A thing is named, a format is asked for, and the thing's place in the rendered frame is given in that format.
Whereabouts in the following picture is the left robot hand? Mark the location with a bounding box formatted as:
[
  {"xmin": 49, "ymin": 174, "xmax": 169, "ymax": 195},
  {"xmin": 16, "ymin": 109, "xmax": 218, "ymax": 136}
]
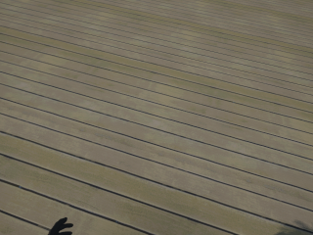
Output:
[{"xmin": 48, "ymin": 217, "xmax": 73, "ymax": 235}]

